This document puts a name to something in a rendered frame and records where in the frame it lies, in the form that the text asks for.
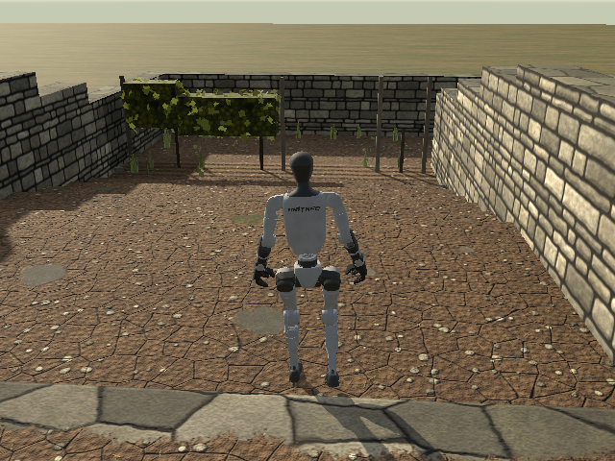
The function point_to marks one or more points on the right robot hand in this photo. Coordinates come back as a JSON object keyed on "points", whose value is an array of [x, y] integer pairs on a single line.
{"points": [[361, 269]]}

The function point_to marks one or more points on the humanoid robot head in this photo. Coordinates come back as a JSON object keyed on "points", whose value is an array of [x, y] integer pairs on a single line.
{"points": [[301, 164]]}

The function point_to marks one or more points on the robot left upper arm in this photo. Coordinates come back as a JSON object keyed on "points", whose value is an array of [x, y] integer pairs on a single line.
{"points": [[274, 204]]}

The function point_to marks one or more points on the left robot hand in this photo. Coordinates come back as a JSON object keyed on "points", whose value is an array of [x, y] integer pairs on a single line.
{"points": [[257, 274]]}

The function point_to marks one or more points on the robot right forearm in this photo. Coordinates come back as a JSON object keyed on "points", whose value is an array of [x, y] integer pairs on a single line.
{"points": [[354, 251]]}

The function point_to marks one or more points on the robot left forearm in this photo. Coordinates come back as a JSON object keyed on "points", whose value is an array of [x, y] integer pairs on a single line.
{"points": [[262, 256]]}

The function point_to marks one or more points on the robot left foot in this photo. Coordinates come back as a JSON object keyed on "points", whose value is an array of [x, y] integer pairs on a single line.
{"points": [[294, 375]]}

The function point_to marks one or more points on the robot right upper arm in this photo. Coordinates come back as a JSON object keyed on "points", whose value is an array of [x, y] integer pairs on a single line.
{"points": [[340, 217]]}

